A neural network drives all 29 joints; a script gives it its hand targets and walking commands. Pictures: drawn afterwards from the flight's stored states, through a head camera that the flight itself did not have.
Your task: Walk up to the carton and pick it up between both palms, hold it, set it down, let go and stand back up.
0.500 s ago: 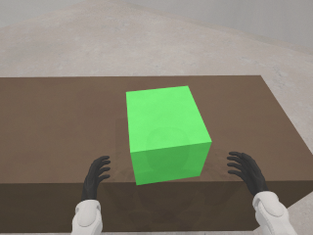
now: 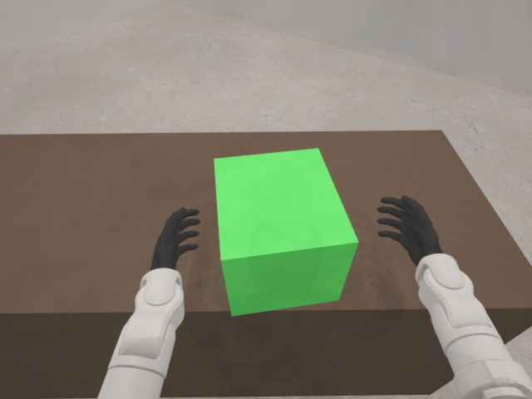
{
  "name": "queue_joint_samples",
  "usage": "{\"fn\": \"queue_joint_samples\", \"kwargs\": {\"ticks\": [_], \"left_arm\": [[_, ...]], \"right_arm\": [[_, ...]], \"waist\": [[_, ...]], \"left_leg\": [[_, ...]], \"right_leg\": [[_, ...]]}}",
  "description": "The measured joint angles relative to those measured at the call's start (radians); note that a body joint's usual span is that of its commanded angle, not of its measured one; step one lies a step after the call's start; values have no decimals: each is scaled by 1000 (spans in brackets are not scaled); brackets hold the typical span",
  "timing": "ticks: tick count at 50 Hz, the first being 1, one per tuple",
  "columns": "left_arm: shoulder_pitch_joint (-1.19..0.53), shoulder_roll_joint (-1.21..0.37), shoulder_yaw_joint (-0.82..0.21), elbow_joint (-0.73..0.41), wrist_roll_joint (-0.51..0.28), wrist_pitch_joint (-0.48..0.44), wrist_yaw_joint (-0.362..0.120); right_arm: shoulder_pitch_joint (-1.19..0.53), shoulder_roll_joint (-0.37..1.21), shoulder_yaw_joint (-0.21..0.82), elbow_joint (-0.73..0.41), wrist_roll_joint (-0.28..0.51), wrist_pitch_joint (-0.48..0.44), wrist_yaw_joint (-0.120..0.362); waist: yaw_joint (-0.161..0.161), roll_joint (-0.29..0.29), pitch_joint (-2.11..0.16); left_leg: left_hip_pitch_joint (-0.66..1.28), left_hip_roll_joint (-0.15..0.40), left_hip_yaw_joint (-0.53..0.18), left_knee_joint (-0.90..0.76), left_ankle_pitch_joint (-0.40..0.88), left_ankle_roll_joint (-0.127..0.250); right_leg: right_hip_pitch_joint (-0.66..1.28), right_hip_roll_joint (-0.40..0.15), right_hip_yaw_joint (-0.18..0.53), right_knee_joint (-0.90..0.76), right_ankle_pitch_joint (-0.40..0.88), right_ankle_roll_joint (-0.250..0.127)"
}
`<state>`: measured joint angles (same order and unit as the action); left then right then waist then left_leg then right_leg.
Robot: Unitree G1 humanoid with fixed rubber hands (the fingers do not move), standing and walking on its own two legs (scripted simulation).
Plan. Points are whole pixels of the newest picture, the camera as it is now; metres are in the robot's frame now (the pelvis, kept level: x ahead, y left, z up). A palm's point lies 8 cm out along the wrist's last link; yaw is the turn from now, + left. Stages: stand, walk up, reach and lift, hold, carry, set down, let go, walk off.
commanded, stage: reach and lift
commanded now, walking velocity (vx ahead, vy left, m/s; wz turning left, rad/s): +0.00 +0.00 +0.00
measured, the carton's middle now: (276, 229) +0.42 +0.00 -0.02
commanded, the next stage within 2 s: none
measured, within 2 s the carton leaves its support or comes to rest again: neither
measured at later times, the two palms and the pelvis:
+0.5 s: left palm (174, 209) +0.37 +0.17 +0.10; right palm (416, 185) +0.39 -0.21 +0.13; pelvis +0.00 -0.01 +0.00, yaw +0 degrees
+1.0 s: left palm (175, 189) +0.42 +0.17 +0.10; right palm (408, 167) +0.43 -0.21 +0.13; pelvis +0.01 -0.01 +0.00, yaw +0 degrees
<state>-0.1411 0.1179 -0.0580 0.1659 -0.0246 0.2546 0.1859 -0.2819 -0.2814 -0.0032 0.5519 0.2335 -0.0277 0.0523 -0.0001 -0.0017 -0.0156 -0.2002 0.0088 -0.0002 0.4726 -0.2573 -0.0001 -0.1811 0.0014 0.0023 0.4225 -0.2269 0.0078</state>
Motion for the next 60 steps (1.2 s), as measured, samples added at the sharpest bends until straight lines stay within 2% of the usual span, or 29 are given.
{"fn": "queue_joint_samples", "kwargs": {"ticks": [9,18,27,38,44,48,52,60], "left_arm": [[-180,0,58,147,0,85,0],[-300,0,92,227,0,110,0],[-413,3,133,335,0,115,0],[-548,42,141,497,-1,97,0],[-614,46,141,611,-3,39,0],[-620,46,141,671,-3,-29,0],[-620,46,141,722,-3,-119,-9],[-620,46,141,900,-3,-310,-41]], "right_arm": [[-155,-16,0,6,9,108,-6],[-286,-18,0,120,29,152,-12],[-382,-18,0,160,55,178,-41],[-543,-19,0,324,62,206,-42],[-587,-19,0,410,62,185,-38],[-577,-19,0,424,65,131,-37],[-561,-19,0,455,65,61,-33],[-518,-13,22,526,65,-72,-20]], "waist": [[0,0,0],[0,0,0],[0,0,0],[0,0,0],[0,0,-8],[0,0,-11],[0,0,-22],[1,0,-58]], "left_leg": [[0,0,0,-12,9,-3],[0,3,0,-22,11,-9],[0,6,0,-24,11,-10],[-5,6,0,-24,11,-11],[-24,6,0,-24,11,-11],[-43,6,0,-24,12,-12],[-66,6,0,-24,13,-12],[-134,6,0,-24,22,-14]], "right_leg": [[-6,0,0,0,3,-2],[-10,3,0,-1,1,-6],[-11,6,0,-1,0,-7],[-16,6,0,-1,0,-9],[-36,6,0,-1,0,-9],[-55,6,0,-1,0,-9],[-78,6,0,-1,1,-9],[-149,6,0,7,7,-10]]}}
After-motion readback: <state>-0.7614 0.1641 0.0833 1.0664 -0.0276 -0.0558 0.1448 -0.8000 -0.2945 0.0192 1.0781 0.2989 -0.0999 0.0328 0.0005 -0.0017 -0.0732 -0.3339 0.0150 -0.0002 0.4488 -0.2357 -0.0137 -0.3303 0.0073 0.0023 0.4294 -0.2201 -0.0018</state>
